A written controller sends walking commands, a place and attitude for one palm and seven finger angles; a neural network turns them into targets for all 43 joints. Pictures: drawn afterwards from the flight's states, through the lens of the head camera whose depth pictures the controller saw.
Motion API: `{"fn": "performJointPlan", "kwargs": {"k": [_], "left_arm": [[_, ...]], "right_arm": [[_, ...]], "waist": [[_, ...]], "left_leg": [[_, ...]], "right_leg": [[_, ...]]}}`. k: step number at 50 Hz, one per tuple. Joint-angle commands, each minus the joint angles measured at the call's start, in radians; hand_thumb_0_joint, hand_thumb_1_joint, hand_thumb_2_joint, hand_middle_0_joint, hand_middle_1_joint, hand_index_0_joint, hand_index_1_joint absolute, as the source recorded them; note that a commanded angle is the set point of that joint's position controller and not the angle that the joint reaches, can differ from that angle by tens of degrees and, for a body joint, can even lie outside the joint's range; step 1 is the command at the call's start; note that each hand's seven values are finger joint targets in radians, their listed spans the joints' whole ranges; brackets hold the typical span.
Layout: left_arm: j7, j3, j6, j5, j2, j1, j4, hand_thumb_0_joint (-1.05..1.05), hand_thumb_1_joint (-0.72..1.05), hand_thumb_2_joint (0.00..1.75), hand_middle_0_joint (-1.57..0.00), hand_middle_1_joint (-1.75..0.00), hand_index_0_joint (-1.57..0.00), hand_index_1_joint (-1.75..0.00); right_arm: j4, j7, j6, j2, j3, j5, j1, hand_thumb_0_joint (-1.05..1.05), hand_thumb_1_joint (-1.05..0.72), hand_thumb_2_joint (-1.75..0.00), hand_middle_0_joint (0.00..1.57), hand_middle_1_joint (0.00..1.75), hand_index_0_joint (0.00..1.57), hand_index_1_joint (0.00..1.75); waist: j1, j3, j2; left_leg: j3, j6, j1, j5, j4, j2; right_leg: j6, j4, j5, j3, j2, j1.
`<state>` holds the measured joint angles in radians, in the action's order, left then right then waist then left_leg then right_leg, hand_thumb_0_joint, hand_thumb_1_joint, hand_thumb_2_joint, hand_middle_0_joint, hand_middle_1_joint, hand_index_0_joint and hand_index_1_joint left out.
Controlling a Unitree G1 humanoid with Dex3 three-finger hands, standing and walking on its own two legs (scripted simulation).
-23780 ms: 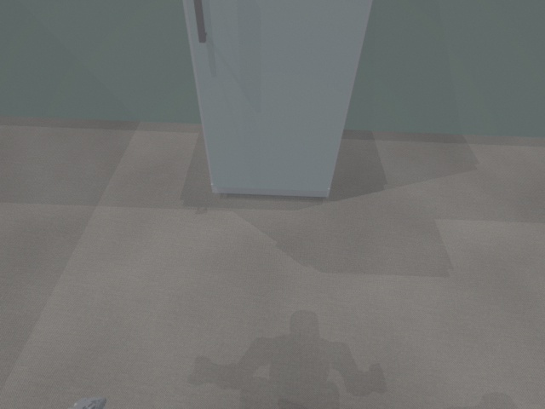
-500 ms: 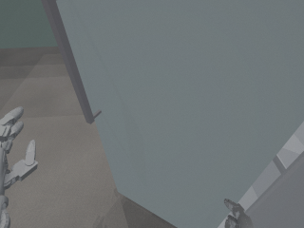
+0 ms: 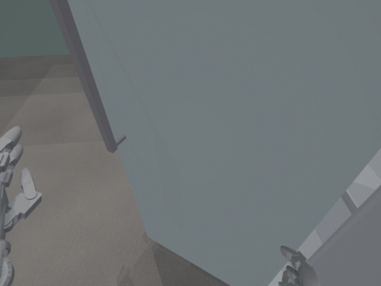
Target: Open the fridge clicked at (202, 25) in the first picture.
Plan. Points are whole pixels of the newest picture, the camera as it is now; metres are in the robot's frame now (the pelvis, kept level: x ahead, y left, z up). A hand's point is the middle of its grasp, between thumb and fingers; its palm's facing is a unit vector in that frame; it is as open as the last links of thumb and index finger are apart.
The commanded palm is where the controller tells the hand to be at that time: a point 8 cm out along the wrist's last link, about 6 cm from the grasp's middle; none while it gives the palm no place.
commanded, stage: step back with the hand held close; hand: left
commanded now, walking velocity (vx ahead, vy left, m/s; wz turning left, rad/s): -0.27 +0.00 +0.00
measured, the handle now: (97, 85) +0.44 +0.26 +0.22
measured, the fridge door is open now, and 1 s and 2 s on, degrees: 57 57 57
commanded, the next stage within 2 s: stop stepping back and stand still in 1.36 s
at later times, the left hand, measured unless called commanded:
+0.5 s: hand (6, 225) +0.15 +0.29 +0.16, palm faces +0.46 -0.77 -0.44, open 7.4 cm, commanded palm +0.09 +0.32 +0.18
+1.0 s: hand out of the picture +0.10 +0.27 +0.17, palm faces +0.40 -0.77 -0.49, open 7.4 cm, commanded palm +0.04 +0.31 +0.18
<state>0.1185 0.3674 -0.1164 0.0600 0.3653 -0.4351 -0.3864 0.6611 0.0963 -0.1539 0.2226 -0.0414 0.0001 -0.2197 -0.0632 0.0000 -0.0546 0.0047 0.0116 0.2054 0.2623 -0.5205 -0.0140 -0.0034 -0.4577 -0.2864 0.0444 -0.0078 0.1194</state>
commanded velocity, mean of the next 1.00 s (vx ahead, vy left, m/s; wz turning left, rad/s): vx -0.31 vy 0.00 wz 0.00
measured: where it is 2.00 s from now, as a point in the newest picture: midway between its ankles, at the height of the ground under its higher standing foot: outside the picture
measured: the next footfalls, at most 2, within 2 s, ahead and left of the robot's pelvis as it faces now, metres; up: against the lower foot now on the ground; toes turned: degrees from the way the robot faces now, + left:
left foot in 1.20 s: -0.05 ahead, +0.15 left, +0.00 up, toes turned +3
right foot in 1.38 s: -0.11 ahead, -0.11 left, +0.00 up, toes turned -2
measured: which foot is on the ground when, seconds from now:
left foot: down 0.00-1.00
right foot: down 0.00-1.00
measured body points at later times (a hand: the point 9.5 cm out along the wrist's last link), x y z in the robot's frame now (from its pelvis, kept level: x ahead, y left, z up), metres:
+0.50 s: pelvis -0.05 +0.02 -0.01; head -0.04 +0.03 +0.44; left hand +0.12 +0.33 +0.18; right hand +0.12 -0.20 -0.09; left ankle +0.01 +0.11 -0.74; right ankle -0.02 -0.12 -0.74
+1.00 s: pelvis -0.10 +0.01 -0.01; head -0.07 +0.03 +0.43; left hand +0.08 +0.31 +0.19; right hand +0.08 -0.21 -0.09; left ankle +0.01 +0.11 -0.74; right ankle -0.08 -0.12 -0.74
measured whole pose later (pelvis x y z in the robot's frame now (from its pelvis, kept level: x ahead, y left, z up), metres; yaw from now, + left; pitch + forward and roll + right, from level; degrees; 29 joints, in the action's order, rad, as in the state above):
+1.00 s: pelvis -0.10 +0.01 -0.01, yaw +0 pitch -1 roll -3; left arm 0.12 0.45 -0.29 0.02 0.45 -0.50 -0.54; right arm 0.58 0.08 -0.14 0.18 -0.02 0.01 -0.19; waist -0.02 0.09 -0.01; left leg -0.01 0.03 0.47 0.17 -0.62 -0.04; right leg 0.01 -0.56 -0.26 0.03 -0.04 0.29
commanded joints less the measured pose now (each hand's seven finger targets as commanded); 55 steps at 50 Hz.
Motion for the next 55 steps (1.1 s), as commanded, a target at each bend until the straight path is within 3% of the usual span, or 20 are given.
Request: {"fn": "performJointPlan", "kwargs": {"k": [1,7,12,15,21,25,28,30,33,34,37,41,43,46,47,49,50,51,52,55], "left_arm": [[0.009,0.121,-0.098,-0.017,0.193,0.063,-0.196,0.0,0.9,0.9,-0.2,-0.3,-0.2,-0.3],[0.03,0.174,-0.13,-0.014,0.228,-0.065,-0.297,0.0,0.9,0.9,-0.2,-0.3,-0.2,-0.3],[0.036,0.193,-0.146,-0.012,0.238,-0.073,-0.318,0.0,0.9,0.9,-0.2,-0.3,-0.2,-0.3],[0.037,0.188,-0.156,-0.017,0.226,-0.061,-0.316,0.0,0.9,0.9,-0.2,-0.3,-0.2,-0.3],[0.043,0.171,-0.164,-0.03,0.215,-0.002,-0.299,0.0,0.9,0.9,-0.2,-0.3,-0.2,-0.3],[0.052,0.151,-0.172,-0.026,0.218,0.026,-0.296,0.0,0.9,0.9,-0.2,-0.3,-0.2,-0.3],[0.067,0.163,-0.179,-0.027,0.237,0.044,-0.339,0.0,0.9,0.9,-0.2,-0.3,-0.2,-0.3],[0.07,0.184,-0.192,-0.026,0.247,0.018,-0.353,0.0,0.9,0.9,-0.2,-0.3,-0.2,-0.3],[0.063,0.219,-0.212,-0.046,0.237,-0.019,-0.336,0.0,0.9,0.9,-0.2,-0.3,-0.2,-0.3],[0.057,0.223,-0.216,-0.052,0.237,-0.01,-0.333,0.0,0.9,0.9,-0.2,-0.3,-0.2,-0.3],[0.04,0.219,-0.23,-0.044,0.241,-0.043,-0.33,0.0,0.9,0.9,-0.2,-0.3,-0.2,-0.3],[0.03,0.174,-0.24,-0.038,0.221,0.01,-0.352,0.0,0.9,0.9,-0.2,-0.3,-0.2,-0.3],[0.03,0.19,-0.229,-0.027,0.233,-0.034,-0.354,0.0,0.9,0.9,-0.2,-0.3,-0.2,-0.3],[0.027,0.221,-0.23,-0.028,0.255,-0.054,-0.351,0.0,0.9,0.9,-0.2,-0.3,-0.2,-0.3],[0.028,0.238,-0.228,-0.023,0.261,-0.066,-0.342,0.0,0.9,0.9,-0.2,-0.3,-0.2,-0.3],[0.029,0.241,-0.229,-0.017,0.277,-0.053,-0.347,0.0,0.9,0.9,-0.2,-0.3,-0.2,-0.3],[0.033,0.229,-0.228,-0.008,0.276,-0.048,-0.339,0.0,0.9,0.9,-0.2,-0.3,-0.2,-0.3],[0.042,0.217,-0.231,-0.009,0.283,-0.033,-0.356,0.0,0.9,0.9,-0.2,-0.3,-0.2,-0.3],[0.054,0.221,-0.221,-0.013,0.289,-0.023,-0.359,0.0,0.9,0.9,-0.2,-0.3,-0.2,-0.3],[0.068,0.226,-0.207,-0.027,0.283,-0.018,-0.331,0.0,0.9,0.9,-0.2,-0.3,-0.2,-0.3]], "right_arm": [[-0.18,0.008,0.007,0.107,0.068,0.005,0.126,0.0,-0.9,-0.9,0.2,0.3,0.2,0.3],[-0.24,0.011,0.05,0.1,0.071,0.015,0.131,0.0,-0.9,-0.9,0.2,0.3,0.2,0.3],[-0.256,0.018,0.044,0.106,0.072,0.015,0.108,0.0,-0.9,-0.9,0.2,0.3,0.2,0.3],[-0.257,0.019,0.022,0.114,0.074,0.015,0.094,0.0,-0.9,-0.9,0.2,0.3,0.2,0.3],[-0.239,0.019,-0.005,0.12,0.078,0.018,0.063,0.0,-0.9,-0.9,0.2,0.3,0.2,0.3],[-0.221,0.01,-0.01,0.103,0.074,0.012,0.058,0.0,-0.9,-0.9,0.2,0.3,0.2,0.3],[-0.206,0.007,-0.013,0.099,0.066,0.004,0.07,0.0,-0.9,-0.9,0.2,0.3,0.2,0.3],[-0.216,0.008,-0.018,0.106,0.067,0.007,0.082,0.0,-0.9,-0.9,0.2,0.3,0.2,0.3],[-0.237,0.013,-0.035,0.125,0.076,0.009,0.088,0.0,-0.9,-0.9,0.2,0.3,0.2,0.3],[-0.238,0.011,-0.04,0.12,0.079,0.008,0.08,0.0,-0.9,-0.9,0.2,0.3,0.2,0.3],[-0.224,0.002,-0.056,0.114,0.078,0.01,0.051,0.0,-0.9,-0.9,0.2,0.3,0.2,0.3],[-0.2,0.0,-0.07,0.124,0.081,0.012,0.049,0.0,-0.9,-0.9,0.2,0.3,0.2,0.3],[-0.215,-0.002,-0.065,0.126,0.089,0.017,0.061,0.0,-0.9,-0.9,0.2,0.3,0.2,0.3],[-0.226,0.003,-0.053,0.121,0.089,0.014,0.071,0.0,-0.9,-0.9,0.2,0.3,0.2,0.3],[-0.228,-0.001,-0.046,0.109,0.087,0.017,0.067,0.0,-0.9,-0.9,0.2,0.3,0.2,0.3],[-0.237,-0.002,-0.034,0.097,0.089,0.018,0.076,0.0,-0.9,-0.9,0.2,0.3,0.2,0.3],[-0.225,-0.004,-0.027,0.084,0.091,0.018,0.062,0.0,-0.9,-0.9,0.2,0.3,0.2,0.3],[-0.193,-0.002,-0.022,0.08,0.091,0.012,0.048,0.0,-0.9,-0.9,0.2,0.3,0.2,0.3],[-0.184,-0.016,-0.012,0.061,0.084,0.005,0.039,0.0,-0.9,-0.9,0.2,0.3,0.2,0.3],[-0.191,-0.018,-0.001,0.043,0.06,-0.001,0.101,0.0,-0.9,-0.9,0.2,0.3,0.2,0.3]], "waist": [[0.038,-0.073,0.091],[0.026,-0.166,-0.026],[0.028,-0.141,-0.078],[0.033,-0.116,-0.121],[0.044,-0.088,-0.023],[0.059,-0.038,0.128],[0.063,-0.063,0.089],[0.058,-0.061,-0.001],[0.047,-0.061,-0.228],[0.045,-0.042,-0.239],[0.041,-0.053,-0.093],[0.046,-0.131,-0.091],[0.037,-0.174,-0.094],[0.041,-0.137,-0.12],[0.04,-0.142,-0.082],[0.049,-0.088,0.039],[0.056,-0.064,0.15],[0.064,-0.067,0.176],[0.059,-0.129,0.233],[0.064,-0.062,0.196]], "left_leg": [[-0.028,0.039,-0.026,-0.233,-0.005,-0.056],[-0.095,0.051,0.0,-0.376,0.09,-0.12],[-0.137,0.064,0.113,-0.24,0.15,-0.154],[-0.163,0.079,0.209,-0.041,0.198,-0.179],[-0.156,0.082,0.312,0.202,0.151,-0.15],[-0.105,0.042,0.198,0.253,-0.036,-0.06],[-0.113,0.034,0.141,0.131,-0.061,-0.06],[-0.169,0.049,0.173,0.178,0.05,-0.101],[-0.312,0.11,0.455,0.458,0.323,-0.246],[-0.314,0.123,0.498,0.464,0.323,-0.254],[-0.268,0.112,0.356,0.25,0.202,-0.219],[-0.21,0.077,0.179,-0.05,0.118,-0.19],[-0.196,0.074,0.15,-0.033,0.132,-0.201],[-0.214,0.092,0.287,0.157,0.165,-0.213],[-0.205,0.086,0.306,0.212,0.152,-0.208],[-0.125,0.045,0.314,0.33,0.017,-0.12],[-0.072,0.005,0.232,0.28,-0.174,-0.052],[-0.023,-0.017,0.148,0.173,-0.362,-0.011],[-0.025,-0.024,0.141,0.15,-0.467,-0.002],[-0.038,-0.019,0.221,0.209,-0.341,-0.026]], "right_leg": [[-0.009,0.099,0.447,-0.136,0.167,0.065],[-0.004,-0.006,0.306,-0.075,0.107,0.013],[0.007,-0.059,0.191,-0.055,0.076,-0.008],[0.011,-0.115,0.105,-0.043,0.058,-0.028],[0.001,-0.076,0.126,-0.093,0.083,-0.03],[-0.071,0.105,-0.11,-0.238,0.192,0.22],[-0.089,0.074,-0.003,-0.22,0.218,0.245],[-0.058,0.009,-0.059,-0.167,0.152,0.225],[0.012,-0.265,-0.057,-0.046,0.014,-0.051],[0.016,-0.293,-0.025,-0.041,0.01,-0.078],[0.013,-0.133,0.02,-0.045,0.017,-0.019],[0.007,-0.057,0.161,-0.061,0.029,0.016],[0.008,-0.093,0.11,-0.06,0.023,0.025],[0.009,-0.115,0.066,-0.064,0.024,-0.033],[0.002,-0.1,0.053,-0.074,0.036,-0.042],[-0.048,0.018,-0.059,-0.199,0.124,0.091],[-0.115,0.132,-0.165,-0.336,0.238,0.253],[-0.173,0.196,-0.003,-0.41,0.352,0.336],[-0.205,0.167,0.226,-0.388,0.402,0.269],[-0.167,0.053,0.595,-0.279,0.359,0.162]]}}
